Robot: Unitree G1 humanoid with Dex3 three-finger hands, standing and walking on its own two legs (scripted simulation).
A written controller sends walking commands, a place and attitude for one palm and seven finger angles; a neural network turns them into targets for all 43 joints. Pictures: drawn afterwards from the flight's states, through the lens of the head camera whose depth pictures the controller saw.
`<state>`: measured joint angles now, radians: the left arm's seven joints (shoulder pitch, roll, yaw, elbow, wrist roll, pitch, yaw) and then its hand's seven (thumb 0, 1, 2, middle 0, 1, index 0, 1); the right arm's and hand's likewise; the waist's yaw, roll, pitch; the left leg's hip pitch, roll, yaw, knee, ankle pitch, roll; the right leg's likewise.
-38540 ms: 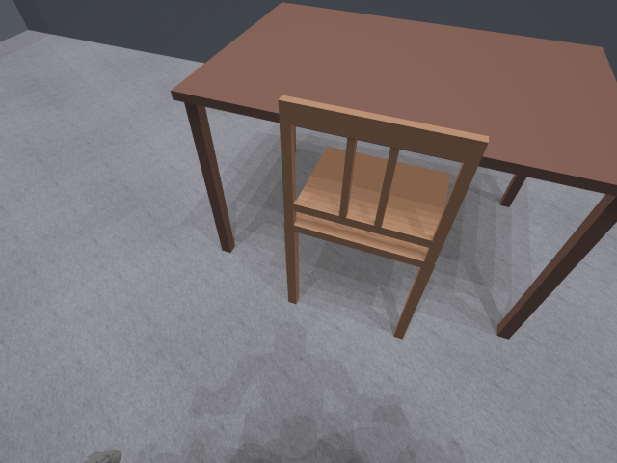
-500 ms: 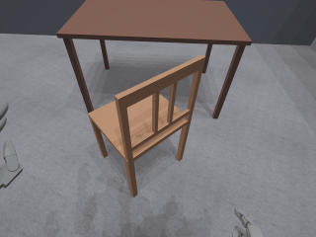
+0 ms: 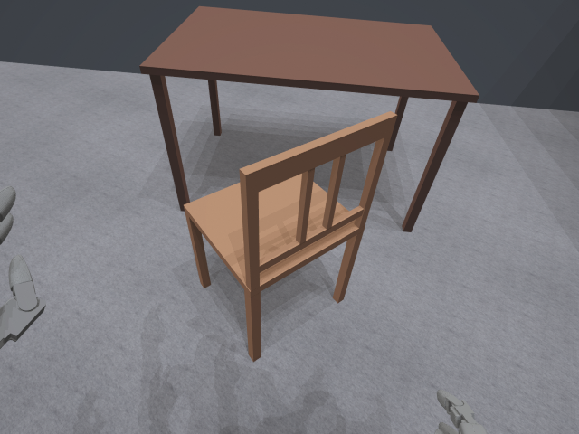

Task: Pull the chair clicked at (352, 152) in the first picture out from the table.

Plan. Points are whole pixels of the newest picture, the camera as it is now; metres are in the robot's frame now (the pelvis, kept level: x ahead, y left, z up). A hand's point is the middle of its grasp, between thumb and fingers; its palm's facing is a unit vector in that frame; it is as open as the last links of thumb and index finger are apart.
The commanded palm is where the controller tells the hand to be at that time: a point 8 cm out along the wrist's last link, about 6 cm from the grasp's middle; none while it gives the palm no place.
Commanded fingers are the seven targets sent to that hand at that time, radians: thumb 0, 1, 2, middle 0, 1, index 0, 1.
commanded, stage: stop stepping back and stand still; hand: left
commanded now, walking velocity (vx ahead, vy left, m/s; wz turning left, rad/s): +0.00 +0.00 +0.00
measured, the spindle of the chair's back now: (304, 207) +0.66 -0.01 -0.11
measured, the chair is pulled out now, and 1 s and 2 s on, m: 0.49 0.49 0.49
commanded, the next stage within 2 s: let the arm hang, fingers relaxed in 0.02 s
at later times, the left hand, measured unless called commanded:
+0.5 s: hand out of the picture +0.03 +0.18 -0.17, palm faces +0.09 -0.98 -0.19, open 6.7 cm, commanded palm none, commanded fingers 0.00 0.90 0.90 -0.20 -0.30 -0.20 -0.30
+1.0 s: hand out of the picture +0.00 +0.15 -0.16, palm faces +0.05 -0.98 -0.18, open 7.3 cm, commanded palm none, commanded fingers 0.00 0.90 0.90 -0.20 -0.30 -0.20 -0.30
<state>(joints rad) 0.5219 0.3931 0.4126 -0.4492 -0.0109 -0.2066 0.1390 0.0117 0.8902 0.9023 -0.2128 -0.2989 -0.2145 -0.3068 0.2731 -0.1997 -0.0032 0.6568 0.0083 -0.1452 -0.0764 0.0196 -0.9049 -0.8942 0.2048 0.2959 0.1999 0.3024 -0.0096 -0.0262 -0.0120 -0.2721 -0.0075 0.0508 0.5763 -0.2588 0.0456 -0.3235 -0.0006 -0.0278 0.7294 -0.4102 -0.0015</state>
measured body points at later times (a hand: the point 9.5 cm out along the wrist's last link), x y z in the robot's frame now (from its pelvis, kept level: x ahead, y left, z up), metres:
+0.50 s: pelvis +0.00 -0.01 +0.01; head +0.02 +0.01 +0.46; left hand +0.03 +0.23 -0.15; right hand +0.03 -0.24 -0.13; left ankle +0.03 +0.10 -0.73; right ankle +0.03 -0.11 -0.73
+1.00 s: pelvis +0.01 -0.01 +0.01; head +0.02 -0.02 +0.46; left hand +0.00 +0.20 -0.15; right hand +0.00 -0.21 -0.15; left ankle +0.03 +0.10 -0.73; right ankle +0.03 -0.11 -0.73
